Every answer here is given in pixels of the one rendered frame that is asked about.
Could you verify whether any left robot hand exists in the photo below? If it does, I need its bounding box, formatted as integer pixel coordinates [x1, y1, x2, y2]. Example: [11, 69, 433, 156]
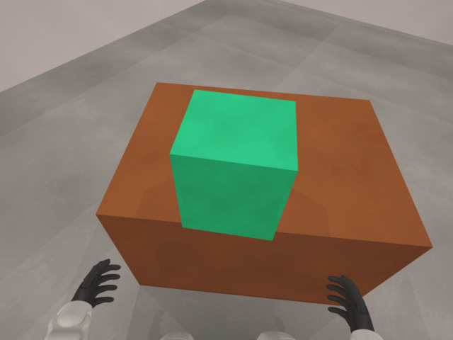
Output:
[71, 259, 121, 308]

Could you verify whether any pedestal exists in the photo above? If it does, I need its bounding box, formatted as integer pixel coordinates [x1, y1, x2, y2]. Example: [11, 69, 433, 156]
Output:
[96, 82, 433, 306]

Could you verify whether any right robot hand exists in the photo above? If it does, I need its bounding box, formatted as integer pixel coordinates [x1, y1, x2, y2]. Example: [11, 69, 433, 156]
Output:
[326, 276, 375, 333]

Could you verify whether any carton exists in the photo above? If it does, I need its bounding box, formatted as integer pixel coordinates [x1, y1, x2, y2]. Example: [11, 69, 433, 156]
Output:
[170, 90, 298, 241]

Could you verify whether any robot left forearm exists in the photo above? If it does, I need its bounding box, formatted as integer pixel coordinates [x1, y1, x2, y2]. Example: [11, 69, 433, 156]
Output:
[45, 300, 93, 340]

